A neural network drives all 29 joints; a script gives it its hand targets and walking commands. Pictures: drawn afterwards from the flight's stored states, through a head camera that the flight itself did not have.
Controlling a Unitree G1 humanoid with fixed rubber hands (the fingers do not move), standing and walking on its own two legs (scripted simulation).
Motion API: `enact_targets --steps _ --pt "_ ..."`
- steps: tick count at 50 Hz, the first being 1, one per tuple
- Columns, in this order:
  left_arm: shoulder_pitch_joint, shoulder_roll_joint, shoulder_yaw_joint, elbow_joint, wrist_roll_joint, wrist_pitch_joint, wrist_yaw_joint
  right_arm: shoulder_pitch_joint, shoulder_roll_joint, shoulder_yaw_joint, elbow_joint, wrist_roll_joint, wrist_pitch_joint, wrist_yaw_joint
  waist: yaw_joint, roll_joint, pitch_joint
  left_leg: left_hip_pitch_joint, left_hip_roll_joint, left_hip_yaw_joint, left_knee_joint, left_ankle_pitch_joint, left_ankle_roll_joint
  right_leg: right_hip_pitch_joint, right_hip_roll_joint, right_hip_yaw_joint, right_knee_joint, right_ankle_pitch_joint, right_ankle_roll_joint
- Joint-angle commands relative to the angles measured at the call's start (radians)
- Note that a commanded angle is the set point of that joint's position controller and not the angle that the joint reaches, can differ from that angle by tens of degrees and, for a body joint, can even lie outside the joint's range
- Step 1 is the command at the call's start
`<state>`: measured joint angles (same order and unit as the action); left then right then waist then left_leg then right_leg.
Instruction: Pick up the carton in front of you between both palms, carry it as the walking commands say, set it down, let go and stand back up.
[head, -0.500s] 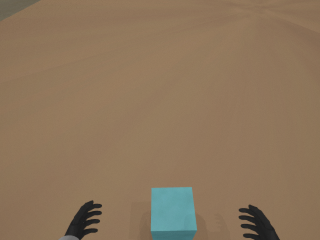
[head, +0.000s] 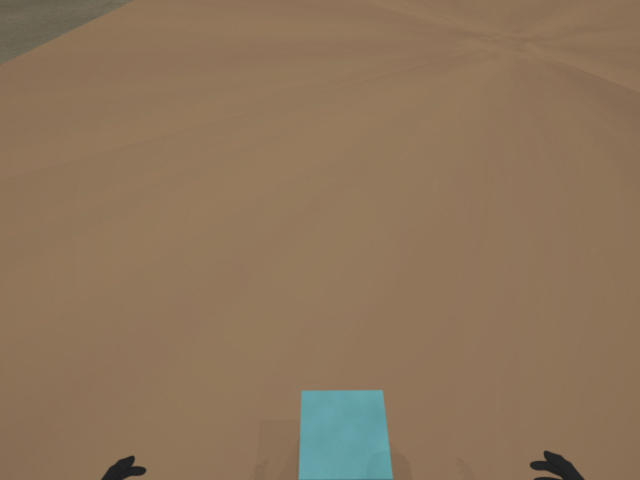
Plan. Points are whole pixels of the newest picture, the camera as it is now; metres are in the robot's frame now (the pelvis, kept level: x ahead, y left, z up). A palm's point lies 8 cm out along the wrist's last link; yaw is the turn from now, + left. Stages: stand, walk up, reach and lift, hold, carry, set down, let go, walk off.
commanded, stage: stand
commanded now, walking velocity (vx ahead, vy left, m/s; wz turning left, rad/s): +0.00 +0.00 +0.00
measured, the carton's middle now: (342, 447) +0.37 -0.02 -0.65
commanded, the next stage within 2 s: none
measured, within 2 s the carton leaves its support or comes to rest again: neither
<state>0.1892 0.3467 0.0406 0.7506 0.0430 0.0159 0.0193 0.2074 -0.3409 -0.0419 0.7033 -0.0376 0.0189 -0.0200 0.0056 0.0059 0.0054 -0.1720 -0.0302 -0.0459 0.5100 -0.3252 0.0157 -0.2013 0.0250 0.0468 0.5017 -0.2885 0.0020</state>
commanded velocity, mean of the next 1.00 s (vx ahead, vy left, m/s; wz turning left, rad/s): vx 0.00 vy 0.00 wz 0.00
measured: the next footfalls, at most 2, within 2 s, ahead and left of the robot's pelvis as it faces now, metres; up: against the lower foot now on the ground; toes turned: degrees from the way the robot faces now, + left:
none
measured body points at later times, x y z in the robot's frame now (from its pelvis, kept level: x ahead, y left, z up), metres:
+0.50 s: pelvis +0.00 +0.00 +0.01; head +0.00 +0.00 +0.46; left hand +0.12 +0.31 -0.10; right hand +0.12 -0.30 -0.10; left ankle -0.03 +0.11 -0.74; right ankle -0.01 -0.12 -0.74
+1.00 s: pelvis -0.01 +0.00 +0.01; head -0.01 +0.00 +0.46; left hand +0.08 +0.32 -0.11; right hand +0.10 -0.31 -0.10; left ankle -0.03 +0.11 -0.74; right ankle -0.01 -0.12 -0.74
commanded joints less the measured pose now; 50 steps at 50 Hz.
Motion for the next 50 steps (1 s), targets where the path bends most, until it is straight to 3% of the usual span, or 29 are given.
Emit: enact_targets --steps 1,10,13,14,18,21,26,29,38,39,42,45,50 --pt "-0.05 0.145 0.025 -0.036 0.0 -0.022 0.006 -0.032 -0.133 -0.023 -0.044 0.001 -0.02 -0.004 -0.008 0.002 -0.027 -0.004 0.093 -0.063 -0.089 0.22 -0.012 0.017 -0.091 0.064 -0.082 0.215 -0.007" --pt "-0.051 0.16 0.015 0.047 -0.011 -0.029 0.008 -0.03 -0.164 -0.01 0.027 0.01 -0.027 -0.008 -0.001 0.014 -0.043 0.028 0.104 -0.065 -0.103 0.339 -0.012 0.065 -0.102 0.061 -0.086 0.297 -0.011" --pt "-0.061 0.164 0.01 0.065 -0.018 -0.029 0.006 -0.026 -0.156 -0.003 0.049 0.014 -0.029 -0.011 -0.002 -0.014 -0.024 0.028 0.11 -0.072 -0.119 0.315 -0.011 0.063 -0.104 0.063 -0.094 0.292 -0.013" --pt "-0.059 0.165 0.011 0.075 -0.014 -0.028 0.006 -0.029 -0.166 -0.002 0.058 0.012 -0.029 -0.011 0.002 0.013 -0.039 0.032 0.109 -0.067 -0.118 0.321 -0.01 0.076 -0.103 0.059 -0.099 0.292 -0.015" --pt "-0.063 0.174 0.009 0.101 -0.017 -0.03 0.006 -0.035 -0.173 0.004 0.087 0.013 -0.033 -0.013 0.002 0.009 -0.024 0.039 0.111 -0.069 -0.13 0.351 -0.012 0.082 -0.11 0.067 -0.105 0.315 -0.017" --pt "-0.07 0.169 0.004 0.12 -0.02 -0.027 0.005 -0.052 -0.173 0.006 0.101 0.013 -0.032 -0.012 -0.001 -0.014 -0.019 0.048 0.112 -0.072 -0.143 0.33 -0.01 0.076 -0.106 0.058 -0.115 0.298 -0.015" --pt "-0.073 0.185 0.004 0.147 -0.022 -0.026 0.005 -0.051 -0.193 0.008 0.138 0.016 -0.033 -0.012 0.0 0.012 -0.024 0.052 0.116 -0.073 -0.158 0.336 -0.009 0.094 -0.116 0.067 -0.125 0.3 -0.02" --pt "-0.076 0.186 0.001 0.159 -0.023 -0.028 0.004 -0.062 -0.182 0.016 0.154 0.016 -0.035 -0.012 0.003 -0.009 -0.035 0.065 0.121 -0.075 -0.159 0.342 -0.006 0.107 -0.119 0.064 -0.134 0.317 -0.018" --pt "-0.087 0.2 -0.007 0.198 -0.024 -0.027 0.001 -0.08 -0.195 0.02 0.199 0.017 -0.037 -0.009 0.0 0.006 0.007 0.049 0.119 -0.081 -0.192 0.276 -0.006 0.09 -0.124 0.067 -0.165 0.258 -0.021" --pt "-0.078 0.208 -0.005 0.203 -0.026 -0.03 0.001 -0.079 -0.199 0.02 0.204 0.02 -0.037 -0.008 0.004 -0.013 -0.002 0.064 0.122 -0.083 -0.19 0.264 -0.004 0.084 -0.124 0.067 -0.165 0.241 -0.021" --pt "-0.084 0.202 -0.006 0.208 -0.027 -0.029 0.0 -0.076 -0.2 0.018 0.214 0.021 -0.04 -0.007 -0.001 0.015 -0.011 0.062 0.122 -0.077 -0.193 0.289 -0.006 0.098 -0.128 0.07 -0.164 0.265 -0.022" --pt "-0.081 0.203 -0.01 0.217 -0.028 -0.033 -0.001 -0.088 -0.207 0.02 0.221 0.021 -0.039 -0.005 0.003 -0.018 -0.007 0.064 0.122 -0.084 -0.2 0.273 -0.007 0.094 -0.124 0.065 -0.172 0.245 -0.019" --pt "-0.087 0.208 -0.009 0.228 -0.029 -0.031 -0.002 -0.088 -0.211 0.02 0.234 0.021 -0.036 -0.004 0.003 0.01 -0.007 0.065 0.119 -0.078 -0.203 0.259 -0.007 0.094 -0.131 0.072 -0.185 0.241 -0.023"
